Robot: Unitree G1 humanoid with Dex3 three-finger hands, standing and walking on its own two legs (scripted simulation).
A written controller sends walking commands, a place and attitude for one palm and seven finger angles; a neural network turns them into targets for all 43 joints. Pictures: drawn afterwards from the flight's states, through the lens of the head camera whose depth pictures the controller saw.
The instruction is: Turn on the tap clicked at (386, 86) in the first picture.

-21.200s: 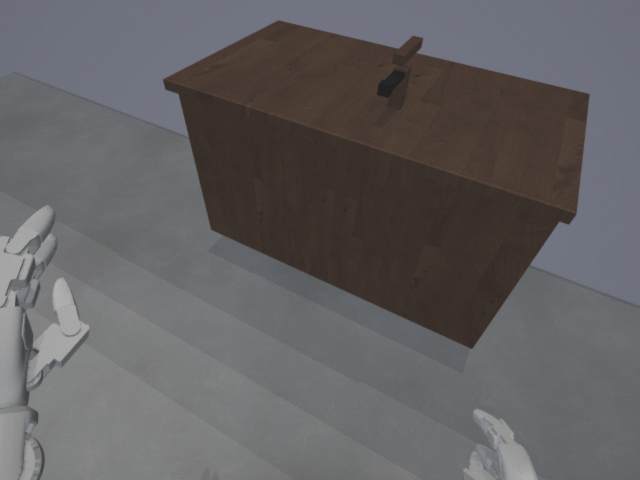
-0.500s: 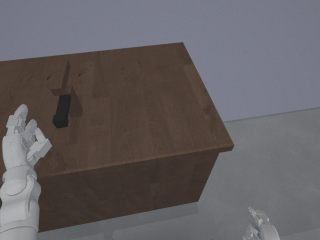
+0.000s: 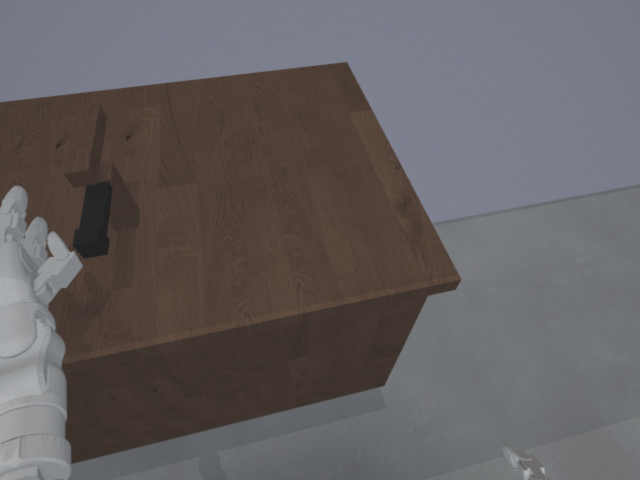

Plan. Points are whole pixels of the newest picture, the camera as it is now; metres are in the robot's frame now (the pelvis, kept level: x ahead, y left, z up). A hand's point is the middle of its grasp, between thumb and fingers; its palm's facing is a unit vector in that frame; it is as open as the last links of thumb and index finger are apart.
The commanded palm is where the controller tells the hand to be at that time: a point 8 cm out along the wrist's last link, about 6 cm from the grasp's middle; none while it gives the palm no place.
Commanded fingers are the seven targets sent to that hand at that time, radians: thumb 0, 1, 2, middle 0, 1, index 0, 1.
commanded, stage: reach beside the lever's end, fingers flat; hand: left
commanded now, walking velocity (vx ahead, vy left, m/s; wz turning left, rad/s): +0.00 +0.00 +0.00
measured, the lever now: (91, 242) +0.37 +0.30 +0.08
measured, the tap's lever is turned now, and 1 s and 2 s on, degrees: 0 1 24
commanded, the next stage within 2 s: push the lever round in 0.30 s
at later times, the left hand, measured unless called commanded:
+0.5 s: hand (75, 262) +0.34 +0.31 +0.08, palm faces +0.47 -0.88 -0.09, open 7.8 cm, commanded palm +0.30 +0.35 +0.07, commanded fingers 0.00 0.90 0.90 -0.15 -0.15 -0.15 -0.15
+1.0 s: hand (88, 267) +0.34 +0.30 +0.07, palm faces +0.50 -0.86 -0.09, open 7.8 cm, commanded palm +0.30 +0.33 +0.07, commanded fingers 0.00 0.90 0.90 -0.15 -0.15 -0.15 -0.15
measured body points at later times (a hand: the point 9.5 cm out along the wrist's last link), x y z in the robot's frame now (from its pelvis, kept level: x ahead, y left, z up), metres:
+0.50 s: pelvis +0.00 +0.01 +0.00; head +0.05 +0.01 +0.45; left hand +0.31 +0.36 +0.08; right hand +0.13 -0.25 -0.11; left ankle +0.00 +0.11 -0.72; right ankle +0.02 -0.10 -0.72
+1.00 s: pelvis +0.00 +0.00 +0.00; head +0.04 +0.00 +0.45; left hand +0.31 +0.34 +0.08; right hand +0.12 -0.26 -0.11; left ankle +0.00 +0.11 -0.72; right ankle +0.02 -0.10 -0.72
